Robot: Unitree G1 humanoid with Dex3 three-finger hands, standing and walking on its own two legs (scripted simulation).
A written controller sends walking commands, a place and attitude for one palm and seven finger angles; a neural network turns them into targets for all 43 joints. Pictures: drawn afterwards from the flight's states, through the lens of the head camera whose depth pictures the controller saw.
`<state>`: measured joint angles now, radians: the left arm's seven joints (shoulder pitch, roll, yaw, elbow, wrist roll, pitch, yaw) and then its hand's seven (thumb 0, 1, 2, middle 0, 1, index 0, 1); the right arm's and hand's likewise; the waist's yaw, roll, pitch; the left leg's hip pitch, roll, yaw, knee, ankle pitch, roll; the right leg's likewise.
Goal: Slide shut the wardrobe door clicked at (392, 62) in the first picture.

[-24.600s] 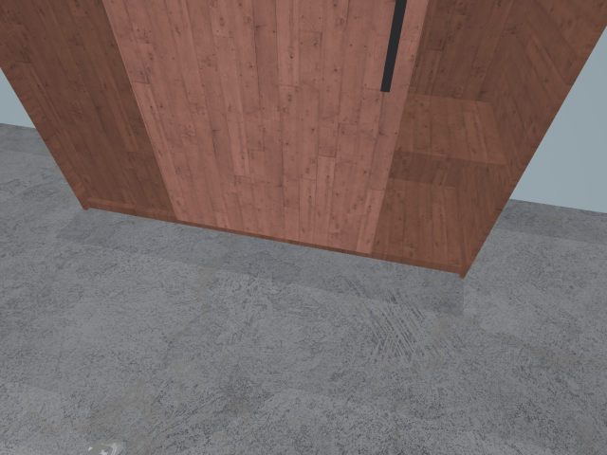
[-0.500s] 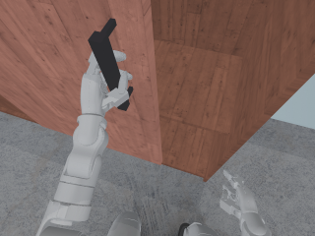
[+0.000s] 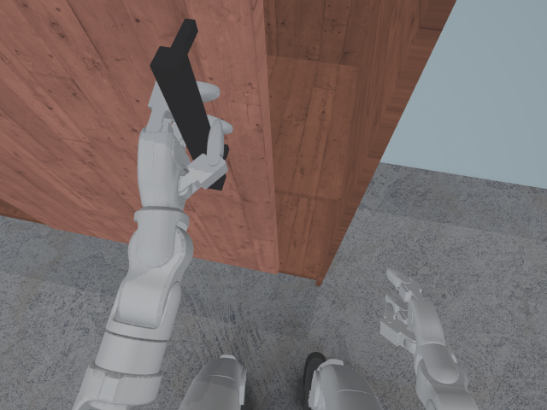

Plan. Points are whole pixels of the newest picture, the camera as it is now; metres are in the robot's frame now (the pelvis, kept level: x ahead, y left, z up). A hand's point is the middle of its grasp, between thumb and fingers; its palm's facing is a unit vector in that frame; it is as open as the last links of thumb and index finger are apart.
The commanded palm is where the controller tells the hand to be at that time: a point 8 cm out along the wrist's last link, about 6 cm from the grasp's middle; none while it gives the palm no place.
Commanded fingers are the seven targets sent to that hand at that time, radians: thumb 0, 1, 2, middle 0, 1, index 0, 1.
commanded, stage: step sideways, sliding the door along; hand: left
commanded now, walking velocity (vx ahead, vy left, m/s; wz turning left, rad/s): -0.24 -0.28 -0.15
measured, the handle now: (204, 120) +0.42 +0.14 +0.14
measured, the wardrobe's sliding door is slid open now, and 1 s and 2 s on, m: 0.14 0.00 0.00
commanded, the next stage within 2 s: stop walking and hold the door there in 0.98 s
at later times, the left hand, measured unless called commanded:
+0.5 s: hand (328, 177) +0.35 -0.01 +0.14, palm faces +0.15 -0.99 -0.06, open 6.2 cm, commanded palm +0.32 -0.03 +0.14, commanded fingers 0.00 0.90 0.90 -0.45 -1.40 -0.45 -1.40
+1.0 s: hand (349, 175) +0.36 -0.03 +0.14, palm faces +0.38 -0.92 -0.06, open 6.8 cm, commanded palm +0.31 -0.07 +0.14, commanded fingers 0.00 0.90 0.90 -0.45 -1.40 -0.45 -1.40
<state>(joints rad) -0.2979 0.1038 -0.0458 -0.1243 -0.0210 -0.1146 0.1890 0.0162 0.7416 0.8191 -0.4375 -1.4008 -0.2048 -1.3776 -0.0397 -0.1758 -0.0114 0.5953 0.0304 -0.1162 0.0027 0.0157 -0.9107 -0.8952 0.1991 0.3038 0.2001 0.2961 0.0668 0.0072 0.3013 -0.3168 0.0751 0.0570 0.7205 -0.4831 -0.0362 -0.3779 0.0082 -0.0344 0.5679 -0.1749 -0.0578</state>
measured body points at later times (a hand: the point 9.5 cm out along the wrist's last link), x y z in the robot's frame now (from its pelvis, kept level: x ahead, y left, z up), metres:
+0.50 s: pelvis -0.06 -0.13 +0.00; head +0.03 -0.14 +0.44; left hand +0.34 +0.04 +0.14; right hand +0.12 -0.37 -0.11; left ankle -0.05 +0.04 -0.72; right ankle -0.05 -0.22 -0.73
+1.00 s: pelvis -0.06 -0.26 +0.00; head +0.03 -0.26 +0.44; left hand +0.33 +0.01 +0.14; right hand +0.11 -0.50 -0.11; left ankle -0.07 -0.10 -0.73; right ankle -0.04 -0.36 -0.69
